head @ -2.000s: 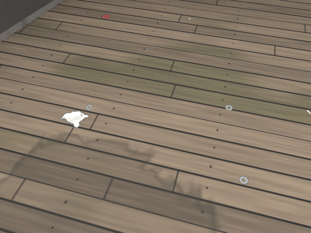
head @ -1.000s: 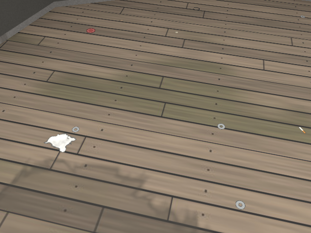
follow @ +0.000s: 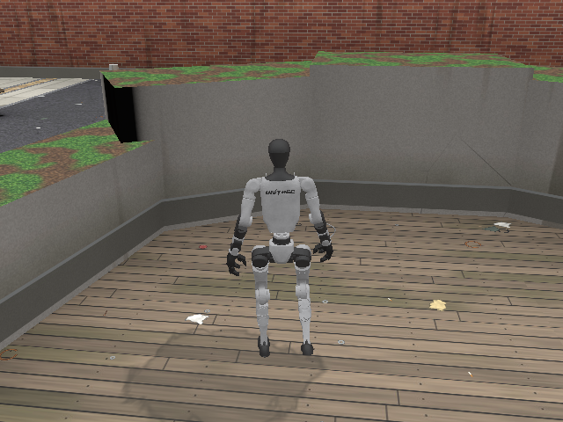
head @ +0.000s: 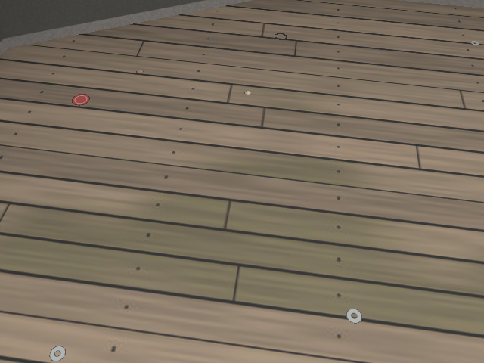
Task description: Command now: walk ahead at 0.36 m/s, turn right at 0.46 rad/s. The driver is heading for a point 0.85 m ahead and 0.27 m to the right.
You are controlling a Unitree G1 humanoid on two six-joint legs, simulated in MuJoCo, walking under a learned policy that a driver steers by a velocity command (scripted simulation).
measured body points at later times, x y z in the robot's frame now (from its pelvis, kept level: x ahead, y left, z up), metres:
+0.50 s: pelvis +0.15 -0.04 +0.00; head +0.20 -0.07 +0.44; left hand +0.36 +0.20 -0.10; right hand +0.23 -0.35 -0.13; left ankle +0.16 +0.12 -0.66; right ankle +0.21 -0.13 -0.74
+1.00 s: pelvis +0.28 -0.05 +0.01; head +0.30 -0.03 +0.46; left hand +0.56 +0.09 -0.09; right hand +0.13 -0.29 -0.11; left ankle +0.27 +0.09 -0.74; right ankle +0.29 -0.24 -0.67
